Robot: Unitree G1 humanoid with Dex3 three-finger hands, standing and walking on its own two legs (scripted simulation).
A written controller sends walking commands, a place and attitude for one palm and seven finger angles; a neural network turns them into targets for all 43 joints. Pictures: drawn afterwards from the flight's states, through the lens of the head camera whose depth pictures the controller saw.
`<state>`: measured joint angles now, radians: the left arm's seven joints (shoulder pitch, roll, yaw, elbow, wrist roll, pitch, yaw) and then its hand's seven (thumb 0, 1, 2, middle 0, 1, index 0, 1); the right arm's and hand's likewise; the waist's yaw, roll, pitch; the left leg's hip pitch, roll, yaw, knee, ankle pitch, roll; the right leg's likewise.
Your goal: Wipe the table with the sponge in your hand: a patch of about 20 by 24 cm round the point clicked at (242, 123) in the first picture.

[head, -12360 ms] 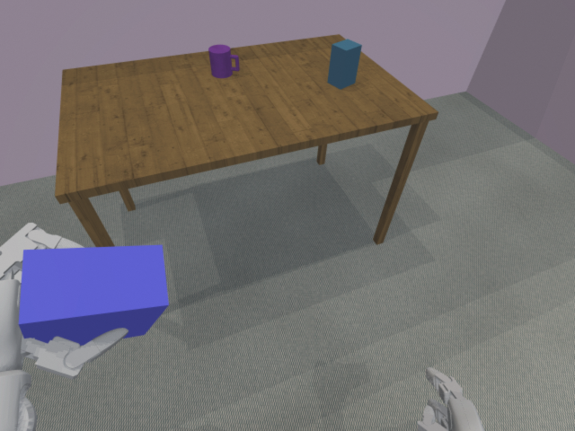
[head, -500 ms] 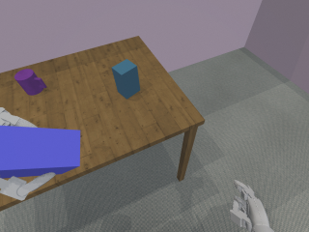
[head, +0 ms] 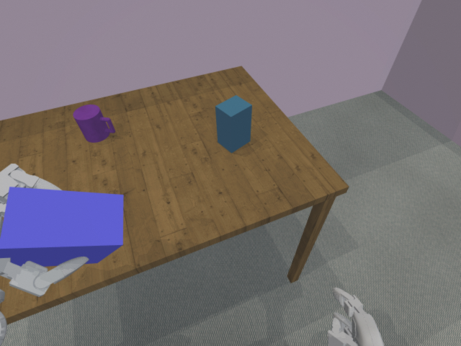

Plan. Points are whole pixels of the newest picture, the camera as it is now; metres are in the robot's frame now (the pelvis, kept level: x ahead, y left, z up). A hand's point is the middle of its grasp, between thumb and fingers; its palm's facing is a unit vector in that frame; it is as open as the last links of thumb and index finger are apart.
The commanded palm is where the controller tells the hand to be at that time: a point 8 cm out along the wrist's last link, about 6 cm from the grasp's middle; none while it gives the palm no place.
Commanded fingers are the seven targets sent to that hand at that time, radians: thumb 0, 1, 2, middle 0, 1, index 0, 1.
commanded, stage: shuffle to correct the standing spot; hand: left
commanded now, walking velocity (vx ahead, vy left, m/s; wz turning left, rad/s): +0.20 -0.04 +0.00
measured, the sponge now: (78, 232) +0.23 +0.22 +0.15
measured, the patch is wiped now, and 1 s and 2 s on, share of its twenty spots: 0.00 0.00 0.00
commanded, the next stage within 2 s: come to a stop and stand still in 0.62 s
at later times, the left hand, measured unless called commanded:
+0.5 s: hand (40, 235) +0.22 +0.25 +0.17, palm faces +0.33 -0.79 -0.51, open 10.7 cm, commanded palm +0.17 +0.28 +0.18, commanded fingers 0.00 0.10 1.30 -1.20 -1.60 -1.20 -1.60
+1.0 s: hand (90, 198) +0.27 +0.21 +0.17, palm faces +0.30 -0.81 -0.51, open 10.7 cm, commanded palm +0.23 +0.25 +0.18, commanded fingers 0.00 0.10 1.30 -1.20 -1.60 -1.20 -1.60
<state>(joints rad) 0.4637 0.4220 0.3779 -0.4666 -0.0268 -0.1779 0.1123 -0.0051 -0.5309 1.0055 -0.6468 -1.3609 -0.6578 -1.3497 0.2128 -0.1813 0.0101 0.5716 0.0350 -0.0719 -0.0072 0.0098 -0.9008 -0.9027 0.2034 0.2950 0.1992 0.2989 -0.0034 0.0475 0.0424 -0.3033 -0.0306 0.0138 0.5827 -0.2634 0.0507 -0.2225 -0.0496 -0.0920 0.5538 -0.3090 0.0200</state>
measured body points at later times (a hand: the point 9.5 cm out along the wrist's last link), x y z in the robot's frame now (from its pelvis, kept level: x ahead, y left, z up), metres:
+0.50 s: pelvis +0.01 +0.00 +0.01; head +0.02 -0.02 +0.46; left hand +0.19 +0.29 +0.20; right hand +0.17 -0.23 -0.08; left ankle +0.03 +0.09 -0.73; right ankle +0.02 -0.07 -0.73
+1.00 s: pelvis +0.06 -0.03 +0.01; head +0.08 -0.05 +0.46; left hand +0.25 +0.25 +0.19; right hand +0.22 -0.27 -0.08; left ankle +0.03 +0.09 -0.72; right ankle +0.02 -0.07 -0.73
